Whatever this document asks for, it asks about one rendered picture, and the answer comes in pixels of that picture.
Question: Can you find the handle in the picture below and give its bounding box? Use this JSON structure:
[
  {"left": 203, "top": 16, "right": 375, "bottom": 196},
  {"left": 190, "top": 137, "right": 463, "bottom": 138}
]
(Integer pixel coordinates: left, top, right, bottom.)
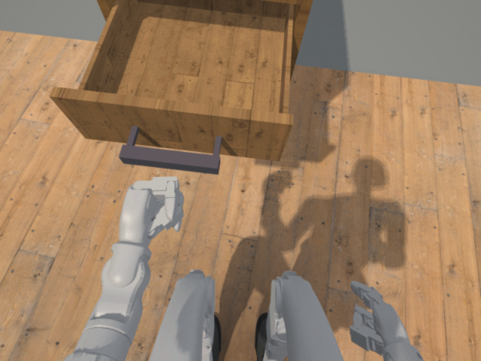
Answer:
[{"left": 119, "top": 126, "right": 222, "bottom": 174}]

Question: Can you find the robot left forearm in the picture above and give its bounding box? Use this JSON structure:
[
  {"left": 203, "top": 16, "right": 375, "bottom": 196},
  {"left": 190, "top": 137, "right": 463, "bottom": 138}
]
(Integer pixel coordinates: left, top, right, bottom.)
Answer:
[{"left": 64, "top": 241, "right": 152, "bottom": 361}]

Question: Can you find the right robot hand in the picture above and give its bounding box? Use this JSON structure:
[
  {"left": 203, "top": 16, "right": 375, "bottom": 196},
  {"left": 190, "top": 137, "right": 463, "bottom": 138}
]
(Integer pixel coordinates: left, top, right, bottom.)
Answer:
[{"left": 349, "top": 281, "right": 410, "bottom": 357}]

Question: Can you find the drawer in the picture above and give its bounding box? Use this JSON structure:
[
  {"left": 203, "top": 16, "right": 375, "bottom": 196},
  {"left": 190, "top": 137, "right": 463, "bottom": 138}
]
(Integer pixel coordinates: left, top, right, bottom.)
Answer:
[{"left": 50, "top": 0, "right": 294, "bottom": 161}]

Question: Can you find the left robot hand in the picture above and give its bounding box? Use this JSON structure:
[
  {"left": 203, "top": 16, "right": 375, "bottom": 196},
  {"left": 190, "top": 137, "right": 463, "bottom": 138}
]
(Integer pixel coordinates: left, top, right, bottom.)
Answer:
[{"left": 119, "top": 177, "right": 184, "bottom": 247}]

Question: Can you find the right robot thigh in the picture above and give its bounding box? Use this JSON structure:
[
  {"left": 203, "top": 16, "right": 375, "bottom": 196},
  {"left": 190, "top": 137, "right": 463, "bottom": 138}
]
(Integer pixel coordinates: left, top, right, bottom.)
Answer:
[{"left": 270, "top": 275, "right": 344, "bottom": 361}]

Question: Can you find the robot right forearm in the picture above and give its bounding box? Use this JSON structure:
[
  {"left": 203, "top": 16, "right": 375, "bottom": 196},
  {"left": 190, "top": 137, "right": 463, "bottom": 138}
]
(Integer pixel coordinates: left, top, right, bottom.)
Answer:
[{"left": 383, "top": 342, "right": 424, "bottom": 361}]

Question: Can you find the left robot thigh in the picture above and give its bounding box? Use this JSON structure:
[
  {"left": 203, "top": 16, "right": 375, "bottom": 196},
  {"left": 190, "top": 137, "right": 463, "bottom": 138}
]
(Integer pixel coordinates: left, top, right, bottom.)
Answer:
[{"left": 149, "top": 274, "right": 215, "bottom": 361}]

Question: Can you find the robot thigh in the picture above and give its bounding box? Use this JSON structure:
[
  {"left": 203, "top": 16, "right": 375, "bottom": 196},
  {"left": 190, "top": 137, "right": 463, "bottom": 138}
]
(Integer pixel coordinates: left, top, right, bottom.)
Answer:
[
  {"left": 149, "top": 274, "right": 215, "bottom": 361},
  {"left": 270, "top": 275, "right": 344, "bottom": 361}
]

